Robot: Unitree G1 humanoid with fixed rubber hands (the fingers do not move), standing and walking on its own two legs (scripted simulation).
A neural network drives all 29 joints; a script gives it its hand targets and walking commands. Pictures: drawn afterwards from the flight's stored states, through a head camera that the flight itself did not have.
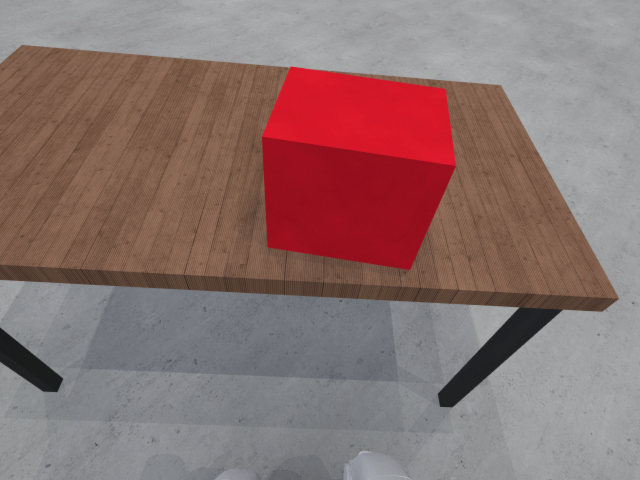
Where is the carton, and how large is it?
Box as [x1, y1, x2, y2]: [262, 66, 455, 269]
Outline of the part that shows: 291,66 262,135 268,247 409,269 455,166 445,89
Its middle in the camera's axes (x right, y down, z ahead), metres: +0.05 -0.11 +0.61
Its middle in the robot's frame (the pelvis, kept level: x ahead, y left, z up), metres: +0.54 -0.03 +0.07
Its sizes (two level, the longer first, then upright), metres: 0.241 0.187 0.220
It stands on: a table, 0.70 m high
